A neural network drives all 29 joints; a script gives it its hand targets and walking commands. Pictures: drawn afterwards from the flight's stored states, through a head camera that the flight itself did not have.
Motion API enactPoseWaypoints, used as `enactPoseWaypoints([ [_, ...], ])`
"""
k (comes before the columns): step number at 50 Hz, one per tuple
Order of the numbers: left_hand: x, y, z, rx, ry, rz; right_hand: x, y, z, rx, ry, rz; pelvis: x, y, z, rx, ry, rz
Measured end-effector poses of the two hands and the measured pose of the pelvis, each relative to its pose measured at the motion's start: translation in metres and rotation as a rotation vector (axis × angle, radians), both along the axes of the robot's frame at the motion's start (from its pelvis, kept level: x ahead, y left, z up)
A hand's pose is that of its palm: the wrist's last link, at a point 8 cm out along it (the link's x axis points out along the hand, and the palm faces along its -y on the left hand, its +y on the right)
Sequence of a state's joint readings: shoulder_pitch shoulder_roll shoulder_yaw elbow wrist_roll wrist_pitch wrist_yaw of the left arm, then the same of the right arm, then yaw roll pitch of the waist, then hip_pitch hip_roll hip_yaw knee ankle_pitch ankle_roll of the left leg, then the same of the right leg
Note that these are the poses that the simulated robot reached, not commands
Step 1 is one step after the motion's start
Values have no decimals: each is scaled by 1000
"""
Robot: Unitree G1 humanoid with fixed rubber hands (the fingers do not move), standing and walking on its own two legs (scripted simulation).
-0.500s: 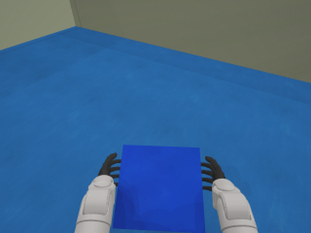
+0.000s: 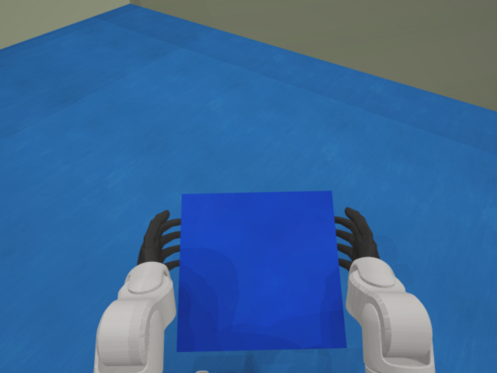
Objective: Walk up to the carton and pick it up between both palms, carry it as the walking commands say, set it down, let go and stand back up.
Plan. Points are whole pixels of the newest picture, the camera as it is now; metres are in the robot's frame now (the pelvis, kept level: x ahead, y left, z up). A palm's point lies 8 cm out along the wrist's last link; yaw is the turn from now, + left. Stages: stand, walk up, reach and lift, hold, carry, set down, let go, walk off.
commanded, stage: carry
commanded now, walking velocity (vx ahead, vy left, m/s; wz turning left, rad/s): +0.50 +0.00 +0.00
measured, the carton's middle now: (256, 266) +0.32 +0.00 +0.00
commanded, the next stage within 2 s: none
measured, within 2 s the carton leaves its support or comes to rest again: neither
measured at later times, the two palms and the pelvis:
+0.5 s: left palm (209, 144) +0.49 +0.09 +0.12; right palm (372, 161) +0.45 -0.19 +0.12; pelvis +0.22 -0.02 +0.00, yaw -3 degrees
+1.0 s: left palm (209, 128) +0.57 +0.10 +0.09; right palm (348, 130) +0.57 -0.18 +0.09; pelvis +0.32 -0.03 -0.01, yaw -1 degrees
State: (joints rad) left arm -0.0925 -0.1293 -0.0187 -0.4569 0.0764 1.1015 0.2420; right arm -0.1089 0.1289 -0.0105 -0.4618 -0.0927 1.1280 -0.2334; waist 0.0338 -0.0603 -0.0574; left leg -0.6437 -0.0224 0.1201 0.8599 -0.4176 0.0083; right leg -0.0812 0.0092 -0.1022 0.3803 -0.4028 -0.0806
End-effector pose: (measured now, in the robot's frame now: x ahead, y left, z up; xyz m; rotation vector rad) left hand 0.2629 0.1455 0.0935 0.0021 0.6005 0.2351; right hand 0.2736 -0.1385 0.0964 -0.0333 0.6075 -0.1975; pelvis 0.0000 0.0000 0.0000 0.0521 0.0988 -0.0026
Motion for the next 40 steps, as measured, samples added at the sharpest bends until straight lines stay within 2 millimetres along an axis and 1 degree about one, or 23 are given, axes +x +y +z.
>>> enactPoseWaypoints([
  [2, 16, 3, 0, 14, 13, 13, 20, 3, -3, 7, 13, 15, 24, 1, -4, -3, -19, -5],
  [4, 34, 6, -4, 22, 18, 15, 39, 6, -8, 11, 17, 19, 50, 3, -13, -7, -51, -20],
  [6, 57, 7, -7, 28, -2, 3, 58, 7, -13, 15, -4, 5, 79, 7, -26, -27, -83, -43],
  [8, 81, 4, -12, 17, 4, -16, 74, 4, -18, 1, 2, -12, 99, 9, -33, -10, -96, -55],
  [11, 111, -8, -15, 23, 77, -69, 87, -7, -24, 7, 75, -67, 119, 11, -27, 1, -95, -85],
  [15, 142, -25, -10, 63, 171, -141, 97, -23, -28, 41, 170, -138, 145, 12, -10, -18, -80, -95],
  [17, 159, -33, -5, 62, 186, -162, 105, -29, -23, 40, 185, -159, 157, 9, -3, -26, -79, -100],
  [19, 175, -40, 4, 53, 165, -173, 118, -36, -13, 36, 164, -176, 169, 4, 2, -37, -80, -90],
  [21, 192, -47, 15, 40, 117, -170, 136, -43, 0, 26, 115, -175, 182, -3, 5, -36, -83, -77],
  [24, 216, -53, 27, 24, 46, -144, 169, -51, 18, 5, 45, -148, 207, -17, 3, -31, -84, -59],
  [26, 230, -56, 30, 29, 21, -129, 191, -54, 25, 2, 18, -131, 224, -24, 1, -46, -83, -59],
  [28, 242, -56, 30, 38, 26, -117, 210, -56, 27, 4, 25, -114, 240, -30, 1, -65, -82, -54],
  [33, 264, -53, 20, 50, 92, -78, 247, -54, 19, 2, 89, -67, 275, -37, 3, -67, -71, -40],
  [36, 277, -52, 16, 60, 110, -59, 265, -52, 12, 18, 107, -53, 288, -39, 2, -72, -62, -31],
  [40, 293, -48, 8, 36, 115, -39, 282, -48, 5, -1, 110, -39, 299, -40, -1, -77, -51, -21],
])
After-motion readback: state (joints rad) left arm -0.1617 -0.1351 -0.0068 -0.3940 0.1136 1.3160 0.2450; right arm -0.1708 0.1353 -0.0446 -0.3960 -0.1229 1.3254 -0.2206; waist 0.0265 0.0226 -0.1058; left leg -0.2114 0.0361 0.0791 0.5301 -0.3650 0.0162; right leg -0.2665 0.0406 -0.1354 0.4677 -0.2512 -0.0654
